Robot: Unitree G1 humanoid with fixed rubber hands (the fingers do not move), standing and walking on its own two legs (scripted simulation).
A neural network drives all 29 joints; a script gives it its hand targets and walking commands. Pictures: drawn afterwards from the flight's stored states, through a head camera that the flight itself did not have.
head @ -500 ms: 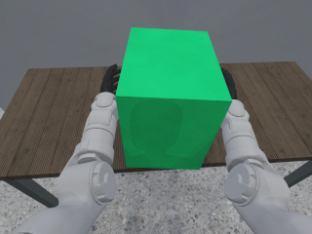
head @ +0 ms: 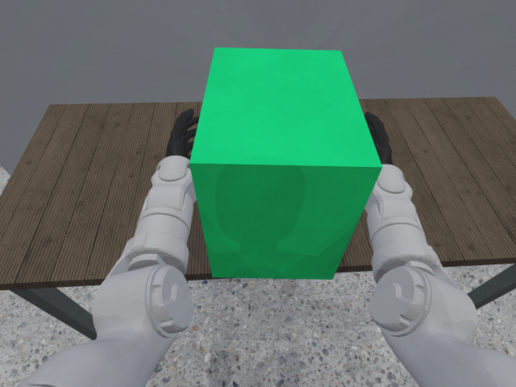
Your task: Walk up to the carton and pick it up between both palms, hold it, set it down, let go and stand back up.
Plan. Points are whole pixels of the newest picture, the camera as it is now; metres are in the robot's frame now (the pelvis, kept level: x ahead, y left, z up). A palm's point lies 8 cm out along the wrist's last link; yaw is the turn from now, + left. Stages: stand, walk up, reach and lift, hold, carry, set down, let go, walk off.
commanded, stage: set down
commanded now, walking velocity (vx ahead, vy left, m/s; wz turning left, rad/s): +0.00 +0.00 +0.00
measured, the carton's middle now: (275, 166) +0.47 -0.01 +0.06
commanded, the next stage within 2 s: none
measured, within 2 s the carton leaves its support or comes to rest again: rests again in 0.30 s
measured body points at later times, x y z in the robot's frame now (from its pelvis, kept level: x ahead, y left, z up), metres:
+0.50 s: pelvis +0.00 +0.00 +0.00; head +0.05 +0.01 +0.45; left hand +0.45 +0.14 +0.09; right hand +0.45 -0.17 +0.10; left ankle -0.03 +0.12 -0.75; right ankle -0.01 -0.11 -0.75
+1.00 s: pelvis +0.00 +0.00 +0.00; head +0.06 +0.01 +0.45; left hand +0.45 +0.14 +0.09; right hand +0.44 -0.17 +0.09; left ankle -0.03 +0.12 -0.75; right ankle -0.01 -0.11 -0.75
